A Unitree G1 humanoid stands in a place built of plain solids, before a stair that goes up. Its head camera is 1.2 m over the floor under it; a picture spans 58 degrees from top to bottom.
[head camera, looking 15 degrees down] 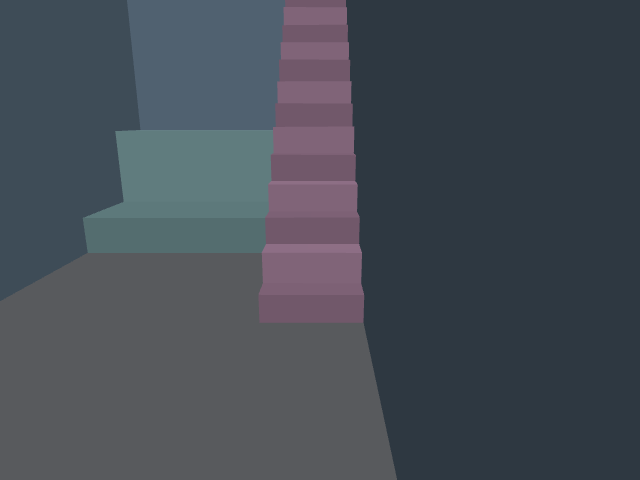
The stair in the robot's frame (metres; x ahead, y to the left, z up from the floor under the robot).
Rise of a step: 0.20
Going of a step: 0.22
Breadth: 0.65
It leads straight ahead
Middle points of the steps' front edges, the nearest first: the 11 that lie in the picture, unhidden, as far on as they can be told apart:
2.48 0.05 0.19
2.69 0.05 0.39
2.91 0.05 0.58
3.14 0.05 0.78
3.36 0.05 0.97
3.57 0.05 1.18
3.80 0.05 1.37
4.02 0.05 1.56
4.24 0.05 1.77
4.45 0.05 1.95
4.69 0.05 2.15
